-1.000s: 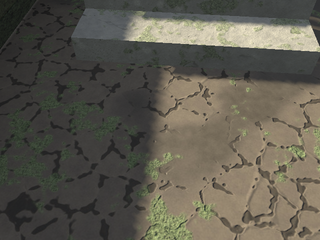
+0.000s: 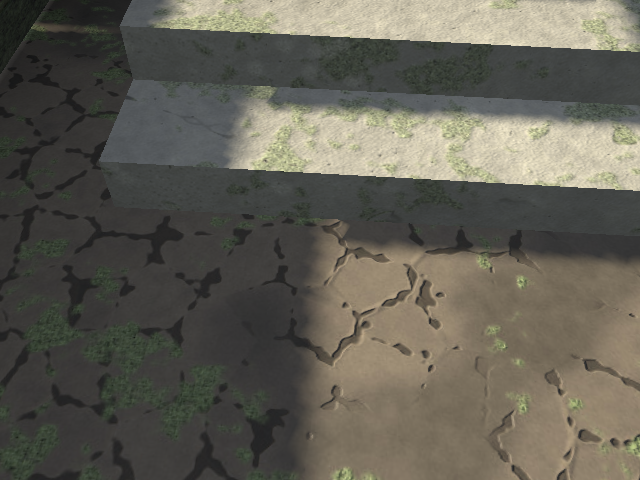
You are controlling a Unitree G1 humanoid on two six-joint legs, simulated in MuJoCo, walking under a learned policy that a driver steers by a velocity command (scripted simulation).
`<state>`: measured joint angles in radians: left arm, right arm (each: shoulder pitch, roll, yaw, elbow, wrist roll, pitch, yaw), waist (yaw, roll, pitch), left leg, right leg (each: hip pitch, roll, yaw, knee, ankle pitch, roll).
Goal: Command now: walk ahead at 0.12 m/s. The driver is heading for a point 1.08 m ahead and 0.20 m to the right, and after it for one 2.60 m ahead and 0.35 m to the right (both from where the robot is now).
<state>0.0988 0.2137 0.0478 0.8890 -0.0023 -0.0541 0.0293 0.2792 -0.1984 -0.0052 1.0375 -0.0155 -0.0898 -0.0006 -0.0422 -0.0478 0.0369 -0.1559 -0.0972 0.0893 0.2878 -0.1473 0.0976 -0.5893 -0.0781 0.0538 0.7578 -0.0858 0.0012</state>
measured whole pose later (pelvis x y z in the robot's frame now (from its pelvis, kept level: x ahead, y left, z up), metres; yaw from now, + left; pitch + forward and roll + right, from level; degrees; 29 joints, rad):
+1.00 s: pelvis +0.06 -0.02 -0.01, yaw +0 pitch -1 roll +0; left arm 0.16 0.18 0.05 1.11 -0.01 0.01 0.04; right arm 0.34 -0.16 -0.01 1.13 0.00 -0.02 -0.03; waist -0.01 0.00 0.03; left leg -0.10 -0.03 0.07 0.47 -0.36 0.05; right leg -0.31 0.01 0.00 0.51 -0.21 -0.02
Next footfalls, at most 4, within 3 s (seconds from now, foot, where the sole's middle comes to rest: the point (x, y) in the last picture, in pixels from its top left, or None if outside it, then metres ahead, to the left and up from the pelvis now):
0.10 right None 0.16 -0.14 -0.78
1.34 right None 0.33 -0.22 -0.78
1.86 left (336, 344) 0.79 -0.06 -0.78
2.30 right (404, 256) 1.05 -0.25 -0.78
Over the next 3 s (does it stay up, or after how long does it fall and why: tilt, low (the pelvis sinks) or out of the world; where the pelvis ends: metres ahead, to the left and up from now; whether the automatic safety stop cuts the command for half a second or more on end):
stays up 1.56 -0.12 0.22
